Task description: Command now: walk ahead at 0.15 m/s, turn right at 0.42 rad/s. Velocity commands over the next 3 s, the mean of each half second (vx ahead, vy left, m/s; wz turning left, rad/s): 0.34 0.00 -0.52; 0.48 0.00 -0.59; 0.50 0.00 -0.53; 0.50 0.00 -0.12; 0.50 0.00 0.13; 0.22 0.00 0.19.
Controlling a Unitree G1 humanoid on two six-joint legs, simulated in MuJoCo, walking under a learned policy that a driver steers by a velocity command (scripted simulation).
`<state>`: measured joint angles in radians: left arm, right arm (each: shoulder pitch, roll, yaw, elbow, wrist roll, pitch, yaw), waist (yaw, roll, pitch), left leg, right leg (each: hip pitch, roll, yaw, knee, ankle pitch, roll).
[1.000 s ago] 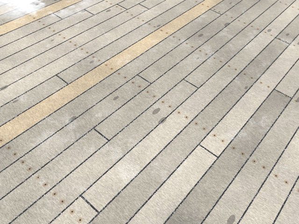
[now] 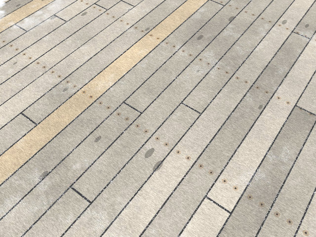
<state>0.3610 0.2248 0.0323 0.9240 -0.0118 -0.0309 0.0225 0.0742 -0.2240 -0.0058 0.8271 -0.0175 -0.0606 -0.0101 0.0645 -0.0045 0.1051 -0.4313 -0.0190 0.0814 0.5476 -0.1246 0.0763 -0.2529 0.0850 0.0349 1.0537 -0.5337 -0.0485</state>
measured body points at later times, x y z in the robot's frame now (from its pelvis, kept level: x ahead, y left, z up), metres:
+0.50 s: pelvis +0.09 -0.05 +0.02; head +0.08 -0.08 +0.47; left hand +0.22 +0.19 -0.10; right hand +0.12 -0.35 -0.11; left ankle +0.13 +0.08 -0.68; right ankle +0.04 -0.12 -0.72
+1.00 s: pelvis +0.35 -0.12 +0.01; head +0.38 -0.13 +0.46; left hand +0.55 +0.08 -0.12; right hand +0.31 -0.42 -0.09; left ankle +0.43 -0.06 -0.72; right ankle +0.20 -0.17 -0.64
